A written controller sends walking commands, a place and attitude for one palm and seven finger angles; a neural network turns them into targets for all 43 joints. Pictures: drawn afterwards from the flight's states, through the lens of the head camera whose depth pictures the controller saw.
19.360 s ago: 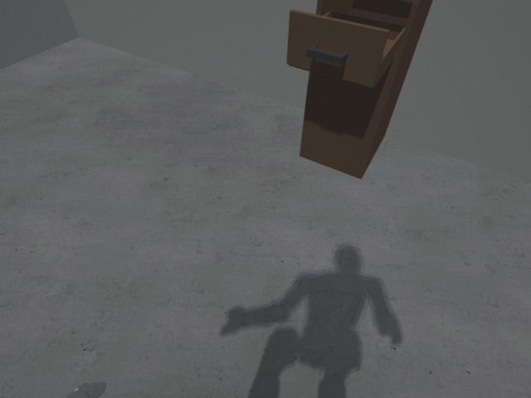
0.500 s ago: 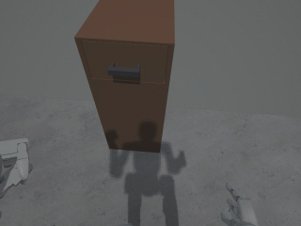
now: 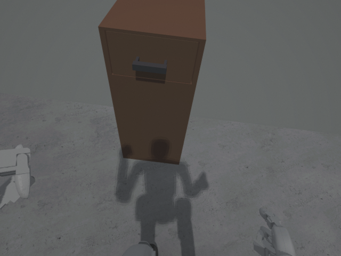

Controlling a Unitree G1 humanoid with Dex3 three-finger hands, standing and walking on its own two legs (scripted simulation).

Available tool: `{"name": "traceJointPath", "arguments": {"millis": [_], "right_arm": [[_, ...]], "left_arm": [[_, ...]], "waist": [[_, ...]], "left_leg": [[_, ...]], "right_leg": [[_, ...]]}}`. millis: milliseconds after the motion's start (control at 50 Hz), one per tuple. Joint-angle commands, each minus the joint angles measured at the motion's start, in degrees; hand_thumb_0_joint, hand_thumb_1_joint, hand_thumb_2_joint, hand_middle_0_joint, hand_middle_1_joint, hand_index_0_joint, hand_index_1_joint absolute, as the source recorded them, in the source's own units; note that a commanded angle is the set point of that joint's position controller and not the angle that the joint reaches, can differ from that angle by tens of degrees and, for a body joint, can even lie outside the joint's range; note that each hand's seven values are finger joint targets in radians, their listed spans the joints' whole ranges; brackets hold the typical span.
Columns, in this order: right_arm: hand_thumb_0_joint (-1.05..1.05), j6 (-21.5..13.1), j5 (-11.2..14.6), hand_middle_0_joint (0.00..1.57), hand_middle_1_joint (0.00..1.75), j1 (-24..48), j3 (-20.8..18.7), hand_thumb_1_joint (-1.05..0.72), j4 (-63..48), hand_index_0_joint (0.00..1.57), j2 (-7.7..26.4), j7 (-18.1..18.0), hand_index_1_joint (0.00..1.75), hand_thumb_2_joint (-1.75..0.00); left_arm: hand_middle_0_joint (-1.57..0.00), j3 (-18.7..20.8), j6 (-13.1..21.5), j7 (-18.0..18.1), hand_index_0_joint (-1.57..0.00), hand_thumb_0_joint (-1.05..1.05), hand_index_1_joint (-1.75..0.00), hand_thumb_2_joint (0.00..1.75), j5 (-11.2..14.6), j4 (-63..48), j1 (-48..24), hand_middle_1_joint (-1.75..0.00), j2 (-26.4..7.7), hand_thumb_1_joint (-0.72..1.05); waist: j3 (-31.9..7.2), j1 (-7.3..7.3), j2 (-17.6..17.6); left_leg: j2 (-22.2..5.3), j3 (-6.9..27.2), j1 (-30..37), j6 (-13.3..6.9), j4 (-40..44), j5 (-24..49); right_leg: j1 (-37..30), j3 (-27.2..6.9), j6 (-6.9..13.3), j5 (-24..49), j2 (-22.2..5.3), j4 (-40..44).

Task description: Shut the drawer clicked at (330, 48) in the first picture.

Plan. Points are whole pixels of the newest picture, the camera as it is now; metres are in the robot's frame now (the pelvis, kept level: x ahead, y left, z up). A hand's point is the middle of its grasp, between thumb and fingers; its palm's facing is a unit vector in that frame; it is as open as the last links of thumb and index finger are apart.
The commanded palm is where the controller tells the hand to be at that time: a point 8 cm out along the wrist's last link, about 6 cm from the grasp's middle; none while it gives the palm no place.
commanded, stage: step back with the hand held close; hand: left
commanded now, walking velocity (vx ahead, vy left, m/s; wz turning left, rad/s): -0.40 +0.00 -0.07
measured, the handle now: (150, 64) +0.75 +0.11 +0.02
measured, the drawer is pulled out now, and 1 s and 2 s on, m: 0.00 0.00 0.00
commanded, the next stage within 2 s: stop stepping back and stand still in 0.16 s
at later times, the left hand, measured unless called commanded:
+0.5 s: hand out of the picture +0.11 +0.26 +0.19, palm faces +0.22 -0.89 -0.41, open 3.2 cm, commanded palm +0.03 +0.31 +0.19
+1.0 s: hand out of the picture +0.00 +0.30 +0.21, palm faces +0.23 -0.84 -0.50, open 3.2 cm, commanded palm -0.04 +0.35 +0.19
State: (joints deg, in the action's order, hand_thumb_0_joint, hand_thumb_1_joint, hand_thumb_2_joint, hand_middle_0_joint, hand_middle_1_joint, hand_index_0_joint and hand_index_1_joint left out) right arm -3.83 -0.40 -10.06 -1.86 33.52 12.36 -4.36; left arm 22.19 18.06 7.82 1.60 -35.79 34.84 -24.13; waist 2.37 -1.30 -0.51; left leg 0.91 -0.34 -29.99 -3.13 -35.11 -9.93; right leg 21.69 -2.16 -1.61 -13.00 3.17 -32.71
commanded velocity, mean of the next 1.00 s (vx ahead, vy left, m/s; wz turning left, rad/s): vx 0.10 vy -0.07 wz -0.02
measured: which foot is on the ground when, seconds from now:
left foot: down 0.00-0.52, up 0.54-0.72, down 0.74-1.00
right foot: down 0.00-0.00, up 0.02-0.24, down 0.26-0.36, up 0.38-0.52, down 0.54-0.72, up 0.74-1.00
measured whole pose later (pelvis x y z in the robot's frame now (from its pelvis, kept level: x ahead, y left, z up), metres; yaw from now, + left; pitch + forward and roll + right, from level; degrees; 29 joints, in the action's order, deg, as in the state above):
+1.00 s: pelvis -0.20 +0.09 +0.02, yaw -8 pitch +0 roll -4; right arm -5.6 -1.4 -19.6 1.9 36.6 6.7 -2.8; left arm 23.5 13.2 8.7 0.7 -39.1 41.0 -26.2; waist -2.7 -2.2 -0.9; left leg -5.7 -0.1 -17.7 -0.2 -28.9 -12.5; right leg 17.9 8.4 1.7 -27.5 0.8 -39.3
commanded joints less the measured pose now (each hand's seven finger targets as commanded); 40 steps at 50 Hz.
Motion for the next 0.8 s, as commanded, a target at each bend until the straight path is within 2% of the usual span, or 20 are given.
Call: {"name": "traceJointPath", "arguments": {"millis": [0,40,160,220,240,280,320,340,360,400,460,500,520,540,560,640,680,700,720,780], "right_arm": [[0.00,-4.9,-0.8,0.20,0.30,4.6,-2.8,-0.90,-9.0,0.20,7.7,-0.7,0.30,-0.90],[0.00,-5.7,-0.9,0.20,0.30,4.9,-3.4,-0.90,-8.3,0.20,7.0,0.3,0.30,-0.90],[0.00,-6.3,-1.2,0.20,0.30,2.1,-2.2,-0.90,-4.9,0.20,5.2,1.7,0.30,-0.90],[0.00,-5.1,-1.4,0.20,0.30,0.1,-1.7,-0.90,-2.0,0.20,4.2,1.2,0.30,-0.90],[0.00,-5.6,-2.7,0.20,0.30,2.4,-0.2,-0.90,-3.3,0.20,3.4,0.9,0.30,-0.90],[0.00,-6.0,-0.3,0.20,0.30,2.3,-1.3,-0.90,-3.5,0.20,5.2,0.1,0.30,-0.90],[0.00,-6.2,0.4,0.20,0.30,4.6,-1.3,-0.90,-6.0,0.20,7.2,-1.1,0.30,-0.90],[0.00,-7.0,0.4,0.20,0.30,5.1,-0.9,-0.90,-6.9,0.20,7.8,-1.1,0.30,-0.90],[0.00,-7.5,0.1,0.20,0.30,4.4,-0.4,-0.90,-6.7,0.20,6.3,-0.4,0.30,-0.90],[0.00,-6.6,-0.5,0.20,0.30,4.6,-0.6,-0.90,-7.7,0.20,5.6,0.8,0.30,-0.90],[0.00,-5.0,-0.8,0.20,0.30,4.9,-0.6,-0.90,-9.7,0.20,5.0,2.3,0.30,-0.90],[0.00,-2.5,0.1,0.20,0.30,4.4,-1.2,-0.90,-8.9,0.20,4.6,2.3,0.30,-0.90],[0.00,-2.1,0.3,0.20,0.30,4.2,-1.8,-0.90,-8.1,0.20,5.7,2.0,0.30,-0.90],[0.00,-1.7,-1.3,0.20,0.30,3.8,-1.1,-0.90,-6.5,0.20,6.1,2.0,0.30,-0.90],[0.00,-2.3,0.0,0.20,0.30,3.7,-0.5,-0.90,-6.7,0.20,3.5,1.3,0.30,-0.90],[0.00,-4.8,-0.1,0.20,0.30,3.5,-0.9,-0.90,-4.5,0.20,6.0,-1.3,0.30,-0.90],[0.00,-6.6,0.1,0.20,0.30,0.4,0.3,-0.90,-4.3,0.20,5.9,-1.9,0.30,-0.90],[0.00,-7.2,-0.2,0.20,0.30,0.2,-0.4,-0.90,-5.4,0.20,8.1,-1.8,0.30,-0.90],[0.00,-7.6,0.3,0.20,0.30,0.8,-0.2,-0.90,-7.0,0.20,7.2,-1.2,0.30,-0.90],[0.00,-7.7,0.4,0.20,0.30,2.1,-1.0,-0.90,-6.6,0.20,5.9,2.0,0.30,-0.90]], "left_arm": [[-1.40,9.6,3.2,1.1,-1.40,0.00,-1.60,0.90,-0.2,-12.2,-1.8,-1.60,-9.6,0.90],[-1.40,9.6,3.0,1.2,-1.40,0.00,-1.60,0.90,0.6,-12.1,-0.7,-1.60,-9.9,0.90],[-1.40,5.7,2.2,0.8,-1.40,0.00,-1.60,0.90,3.1,-12.0,0.5,-1.60,-8.3,0.90],[-1.40,7.2,3.7,1.2,-1.40,0.00,-1.60,0.90,2.3,-13.9,-5.3,-1.60,-11.8,0.90],[-1.40,8.9,3.9,1.9,-1.40,0.00,-1.60,0.90,1.6,-15.4,-9.6,-1.60,-14.0,0.90],[-1.40,2.9,0.6,0.0,-1.40,0.00,-1.60,0.90,1.3,-8.8,-10.5,-1.60,-7.3,0.90],[-1.40,4.3,-2.3,-0.6,-1.40,0.00,-1.60,0.90,2.0,-8.4,-8.6,-1.60,-7.5,0.90],[-1.40,4.4,-2.1,-0.4,-1.40,0.00,-1.60,0.90,1.8,-9.8,-8.3,-1.60,-7.0,0.90],[-1.40,7.0,-1.5,0.0,-1.40,0.00,-1.60,0.90,2.0,-11.1,-6.4,-1.60,-9.3,0.90],[-1.40,9.1,-2.5,0.4,-1.40,0.00,-1.60,0.90,2.5,-14.4,-1.5,-1.60,-10.1,0.90],[-1.40,8.0,-3.7,0.0,-1.40,0.00,-1.60,0.90,2.3,-16.5,9.9,-1.60,-8.6,0.90],[-1.40,8.4,-5.1,0.0,-1.40,0.00,-1.60,0.90,1.2,-17.7,10.1,-1.60,-9.8,0.90],[-1.40,9.5,-5.4,0.4,-1.40,0.00,-1.60,0.90,1.8,-19.7,6.2,-1.60,-9.6,0.90],[-1.40,10.9,-5.0,0.1,-1.40,0.00,-1.60,0.90,2.4,-21.0,-2.5,-1.60,-12.2,0.90],[-1.40,12.0,-5.4,0.9,-1.40,0.00,-1.60,0.90,2.2,-12.2,-4.0,-1.60,-12.4,0.90],[-1.40,4.4,-5.1,1.6,-1.40,0.00,-1.60,0.90,-0.4,-5.9,-10.8,-1.60,-6.8,0.90],[-1.40,1.3,-4.0,2.4,-1.40,0.00,-1.60,0.90,-0.3,-9.8,-12.6,-1.60,-5.2,0.90],[-1.40,1.4,-3.1,2.8,-1.40,0.00,-1.60,0.90,-0.5,-12.9,-13.3,-1.60,-5.4,0.90],[-1.40,1.9,-2.3,2.6,-1.40,0.00,-1.60,0.90,-1.4,-14.0,-11.8,-1.60,-6.4,0.90],[-1.40,7.6,-1.0,1.7,-1.40,0.00,-1.60,0.90,-0.8,-17.3,-2.8,-1.60,-10.1,0.90]], "waist": [[-8.6,0.48,-15.6],[-11.4,1.69,-8.1],[-13.9,1.73,-13.5],[-12.1,0.04,5.4],[-8.5,0.75,5.6],[-6.7,-1.00,13.8],[-2.0,-0.70,-5.2],[-2.7,0.22,-17.7],[-7.9,0.91,-16.9],[-11.4,2.09,-15.4],[-12.7,2.89,-14.0],[-7.9,2.77,8.2],[-5.7,2.00,16.2],[-4.0,-1.19,10.6],[-5.1,-1.20,13.6],[-0.8,-0.63,6.3],[-6.0,-1.74,-7.0],[-3.7,-1.43,-23.6],[-0.9,-1.44,-21.7],[1.9,-0.22,-8.0]], "left_leg": [[-22.1,26.9,-11.9,-6.1,34.3,-36.8],[-20.0,19.6,-2.4,-5.2,27.9,-25.8],[-14.7,6.8,14.2,5.3,27.3,-15.2],[-5.2,1.5,27.1,6.9,-10.5,-3.5],[-3.3,-0.7,21.4,6.3,-14.1,-8.1],[-2.7,1.9,21.0,4.8,-10.8,-5.9],[-6.9,8.3,20.6,3.3,13.1,-6.9],[-14.0,21.6,15.4,0.7,25.9,-16.8],[-15.8,25.8,12.7,4.0,35.1,-36.2],[-14.4,19.7,10.4,10.7,37.5,-36.4],[-9.1,4.7,3.4,9.2,30.3,-24.1],[1.6,-8.8,4.7,8.3,-12.9,-15.2],[2.7,-1.7,2.1,5.9,-35.6,-15.1],[-0.5,0.4,1.1,5.4,-46.8,-9.7],[-3.2,3.0,-1.0,4.3,-43.7,-12.1],[-6.5,-2.7,11.4,0.8,-9.3,-15.3],[-2.9,-4.9,19.6,0.1,12.7,-15.5],[-14.2,16.8,22.7,-4.9,22.8,-26.7],[-22.7,28.3,19.3,-10.0,25.1,-24.4],[-22.8,30.8,9.7,-10.7,26.7,-29.0]], "right_leg": [[-13.8,-0.6,0.7,-12.0,5.0,-30.2],[-8.4,-1.2,1.3,-14.7,3.6,-31.8],[-9.5,6.8,4.5,-21.5,1.4,4.0],[13.6,-17.1,12.2,-8.3,-21.0,25.9],[11.4,-13.4,12.4,9.4,-23.1,22.7],[9.0,-2.7,8.4,3.5,-15.6,13.2],[9.6,4.2,1.8,-12.6,-5.1,-0.3],[4.5,3.4,0.6,-17.5,0.4,-9.2],[-2.7,1.7,1.9,-21.8,2.8,-16.9],[-8.6,4.5,2.9,-20.0,5.0,-21.0],[-21.6,9.1,4.9,-20.0,4.2,-5.0],[-5.1,-4.6,9.7,-21.3,-10.7,18.1],[9.6,-20.6,14.6,-25.3,-23.5,26.5],[17.2,-12.9,15.5,-18.8,-23.5,21.0],[15.9,-17.1,13.3,-38.6,-22.8,24.7],[11.1,-3.8,9.9,-29.3,-17.4,14.1],[3.0,3.9,6.2,-22.3,-9.8,-4.2],[12.4,7.7,2.2,-20.4,-2.5,-23.1],[17.8,5.0,1.3,-18.0,-2.6,-36.3],[20.5,-1.0,2.2,-9.9,-7.0,-42.9]]}}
